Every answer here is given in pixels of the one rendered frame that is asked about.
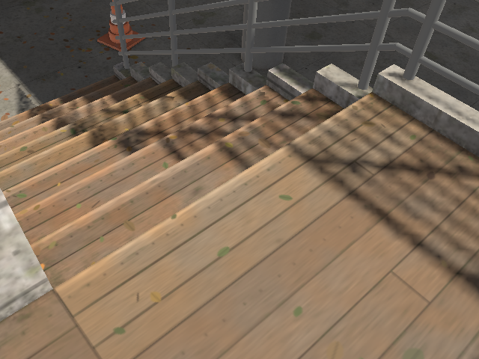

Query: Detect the stairs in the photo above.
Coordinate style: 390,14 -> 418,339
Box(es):
0,75 -> 344,289

